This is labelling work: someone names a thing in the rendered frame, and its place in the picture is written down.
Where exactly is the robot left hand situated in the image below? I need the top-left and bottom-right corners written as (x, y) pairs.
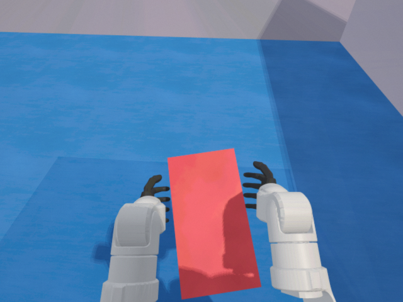
top-left (140, 175), bottom-right (170, 223)

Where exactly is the carton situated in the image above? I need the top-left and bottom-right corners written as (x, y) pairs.
top-left (167, 148), bottom-right (261, 299)

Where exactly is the robot right hand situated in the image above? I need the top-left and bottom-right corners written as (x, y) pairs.
top-left (242, 161), bottom-right (276, 209)

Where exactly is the right robot forearm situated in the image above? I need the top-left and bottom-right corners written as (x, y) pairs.
top-left (256, 183), bottom-right (336, 302)

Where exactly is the left robot forearm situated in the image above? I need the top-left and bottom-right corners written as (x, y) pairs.
top-left (100, 196), bottom-right (166, 302)

